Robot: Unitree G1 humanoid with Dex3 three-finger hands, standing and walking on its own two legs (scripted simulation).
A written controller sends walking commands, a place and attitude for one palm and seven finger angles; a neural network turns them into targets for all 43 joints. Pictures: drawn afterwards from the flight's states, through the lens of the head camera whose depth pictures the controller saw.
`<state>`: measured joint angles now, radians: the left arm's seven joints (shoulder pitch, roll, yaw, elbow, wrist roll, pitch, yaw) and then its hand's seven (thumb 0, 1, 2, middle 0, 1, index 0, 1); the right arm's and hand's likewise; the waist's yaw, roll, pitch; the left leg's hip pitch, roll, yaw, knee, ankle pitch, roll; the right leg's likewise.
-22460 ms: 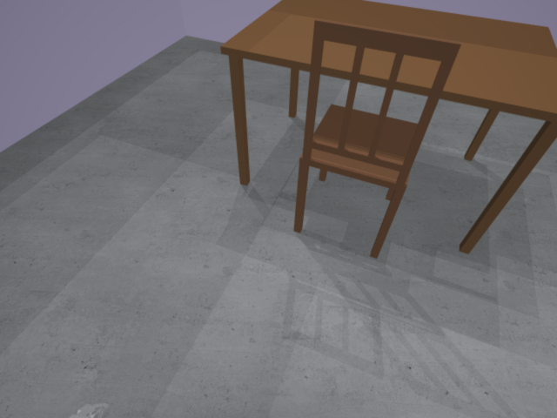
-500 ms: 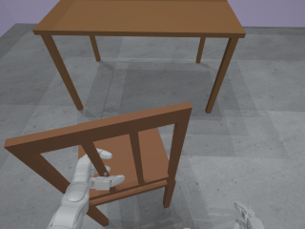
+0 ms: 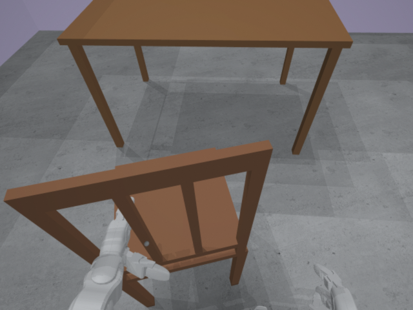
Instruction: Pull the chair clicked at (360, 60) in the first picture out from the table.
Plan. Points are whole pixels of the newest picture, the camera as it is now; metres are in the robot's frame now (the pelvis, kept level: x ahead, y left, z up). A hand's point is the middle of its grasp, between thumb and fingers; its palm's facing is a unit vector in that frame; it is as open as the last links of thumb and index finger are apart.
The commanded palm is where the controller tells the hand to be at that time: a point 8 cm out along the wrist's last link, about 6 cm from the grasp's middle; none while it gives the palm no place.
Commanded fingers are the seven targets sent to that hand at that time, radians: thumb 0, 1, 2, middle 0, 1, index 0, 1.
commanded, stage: draw the fingers out of the gap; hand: left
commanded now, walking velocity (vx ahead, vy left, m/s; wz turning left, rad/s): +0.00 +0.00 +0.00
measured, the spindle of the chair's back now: (143, 234) +0.28 +0.15 -0.04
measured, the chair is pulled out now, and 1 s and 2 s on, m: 0.63 0.63 0.63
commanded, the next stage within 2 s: draw the hand back to the body in 0.80 s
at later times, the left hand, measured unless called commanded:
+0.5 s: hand (136, 285) +0.18 +0.14 -0.03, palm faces +0.03 -0.98 -0.21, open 17.5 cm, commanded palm +0.16 +0.19 -0.01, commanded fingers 0.00 -0.55 0.20 0.00 0.00 0.00 0.00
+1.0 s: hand out of the picture +0.13 +0.14 -0.01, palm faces +0.08 -0.99 -0.10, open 17.5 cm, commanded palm +0.10 +0.20 +0.01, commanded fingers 0.00 -0.55 0.20 0.00 0.00 0.00 0.00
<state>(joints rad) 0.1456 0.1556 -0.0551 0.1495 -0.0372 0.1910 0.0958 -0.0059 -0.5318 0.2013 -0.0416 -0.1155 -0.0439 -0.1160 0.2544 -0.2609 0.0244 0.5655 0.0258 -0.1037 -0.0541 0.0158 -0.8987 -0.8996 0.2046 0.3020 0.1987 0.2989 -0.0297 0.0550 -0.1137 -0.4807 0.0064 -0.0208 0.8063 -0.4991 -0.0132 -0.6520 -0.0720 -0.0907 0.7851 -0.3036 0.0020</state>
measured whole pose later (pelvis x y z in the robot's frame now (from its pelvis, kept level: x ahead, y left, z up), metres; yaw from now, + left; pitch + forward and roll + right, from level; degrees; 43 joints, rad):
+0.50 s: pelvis -0.01 +0.00 -0.01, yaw +1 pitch +10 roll -1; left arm 0.46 0.19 -0.09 -0.12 -0.03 0.20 0.09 -0.01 -0.53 0.20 0.00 0.00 -0.01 0.00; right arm 0.27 -0.26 0.03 0.50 0.03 -0.16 -0.08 0.02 -0.90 -0.90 0.20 0.30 0.20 0.30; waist -0.02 0.05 -0.13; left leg -0.53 0.01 -0.04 0.89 -0.53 -0.02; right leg -0.68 -0.08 -0.11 0.85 -0.33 0.00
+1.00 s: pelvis -0.02 +0.00 -0.02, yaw +1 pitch +10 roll -1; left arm 0.74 0.17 -0.10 -0.31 -0.09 0.08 0.04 -0.01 -0.53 0.20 0.00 0.00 -0.01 0.00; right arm 0.28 -0.23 0.01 0.48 0.04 -0.22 -0.09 0.02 -0.90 -0.90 0.20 0.30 0.20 0.30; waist -0.01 0.04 -0.16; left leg -0.60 0.01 -0.04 0.99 -0.57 -0.01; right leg -0.75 -0.08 -0.11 0.92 -0.35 0.00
